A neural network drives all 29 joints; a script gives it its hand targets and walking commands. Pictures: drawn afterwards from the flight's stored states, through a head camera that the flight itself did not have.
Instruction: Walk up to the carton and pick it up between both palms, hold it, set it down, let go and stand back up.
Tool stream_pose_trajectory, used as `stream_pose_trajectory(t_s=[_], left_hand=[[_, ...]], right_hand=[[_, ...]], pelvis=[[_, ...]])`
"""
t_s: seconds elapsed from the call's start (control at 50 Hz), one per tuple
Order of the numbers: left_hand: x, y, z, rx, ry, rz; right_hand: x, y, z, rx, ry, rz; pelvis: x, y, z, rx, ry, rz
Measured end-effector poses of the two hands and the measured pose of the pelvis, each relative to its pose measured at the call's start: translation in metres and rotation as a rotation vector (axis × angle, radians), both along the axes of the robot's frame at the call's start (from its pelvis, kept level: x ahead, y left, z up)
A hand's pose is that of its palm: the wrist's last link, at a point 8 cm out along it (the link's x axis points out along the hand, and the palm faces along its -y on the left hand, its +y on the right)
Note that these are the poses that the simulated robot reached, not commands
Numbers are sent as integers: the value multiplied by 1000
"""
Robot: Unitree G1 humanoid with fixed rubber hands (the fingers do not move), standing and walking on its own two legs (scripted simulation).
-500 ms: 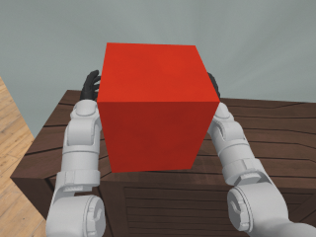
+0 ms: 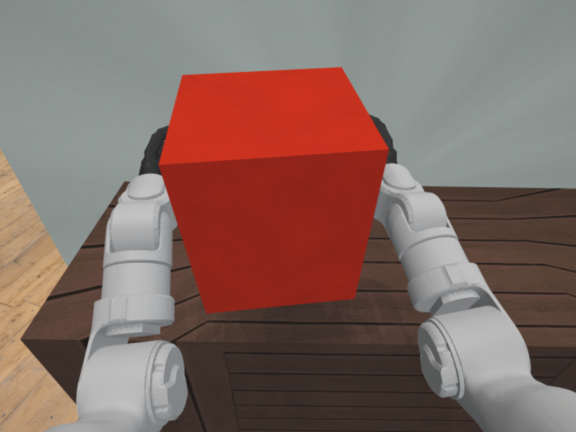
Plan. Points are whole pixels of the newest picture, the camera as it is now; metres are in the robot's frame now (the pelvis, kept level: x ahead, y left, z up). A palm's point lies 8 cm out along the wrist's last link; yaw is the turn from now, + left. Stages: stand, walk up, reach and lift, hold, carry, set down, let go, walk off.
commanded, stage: reach and lift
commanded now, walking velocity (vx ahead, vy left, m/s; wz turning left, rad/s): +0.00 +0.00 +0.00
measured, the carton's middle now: (272, 192) +0.38 +0.00 +0.20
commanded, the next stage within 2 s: hold in 0.56 s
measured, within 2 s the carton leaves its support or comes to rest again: neither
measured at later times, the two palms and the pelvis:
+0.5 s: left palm (151, 176) +0.39 +0.15 +0.23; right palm (378, 159) +0.39 -0.15 +0.24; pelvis +0.01 +0.01 +0.00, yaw +0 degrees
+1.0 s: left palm (142, 158) +0.37 +0.15 +0.27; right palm (385, 137) +0.38 -0.15 +0.28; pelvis +0.00 +0.00 +0.00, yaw -1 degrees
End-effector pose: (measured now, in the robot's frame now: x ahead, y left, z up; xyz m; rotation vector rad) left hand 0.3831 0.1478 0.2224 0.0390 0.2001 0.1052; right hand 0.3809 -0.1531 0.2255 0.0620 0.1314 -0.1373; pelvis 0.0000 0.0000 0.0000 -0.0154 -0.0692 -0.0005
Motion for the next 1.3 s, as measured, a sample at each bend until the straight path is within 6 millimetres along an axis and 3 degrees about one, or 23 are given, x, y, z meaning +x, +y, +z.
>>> stream_pose_trajectory(t_s=[0.48, 0.84, 1.08, 1.3], left_hand=[[4, 4, 7, -22, 15, 0], [-11, 7, 34, -32, -4, 21], [-12, 4, 48, -32, 1, 18], [-9, 2, 49, -30, 12, 11]], right_hand=[[6, 4, 14, 17, 21, 0], [-5, 7, 42, 23, 6, 18], [-5, 4, 58, 11, 14, 20], [-4, 1, 56, 21, 28, 14]], pelvis=[[12, 7, 0, -9, 3, -5], [6, 7, 0, -8, 2, -13], [1, 1, 0, -6, 12, -11], [0, -2, -1, -5, 22, -4]])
